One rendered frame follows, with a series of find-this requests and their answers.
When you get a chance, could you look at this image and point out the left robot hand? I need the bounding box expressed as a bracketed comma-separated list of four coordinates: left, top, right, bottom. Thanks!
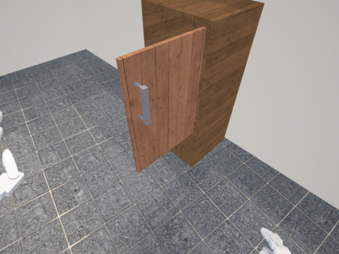
[0, 111, 24, 201]

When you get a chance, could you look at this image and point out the cupboard door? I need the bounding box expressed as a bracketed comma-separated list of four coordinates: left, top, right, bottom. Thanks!
[116, 27, 207, 173]

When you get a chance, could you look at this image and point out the right robot hand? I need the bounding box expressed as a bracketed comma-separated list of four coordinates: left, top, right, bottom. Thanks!
[259, 228, 291, 254]

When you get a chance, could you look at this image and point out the handle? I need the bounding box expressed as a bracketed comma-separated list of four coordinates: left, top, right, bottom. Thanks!
[133, 82, 150, 126]

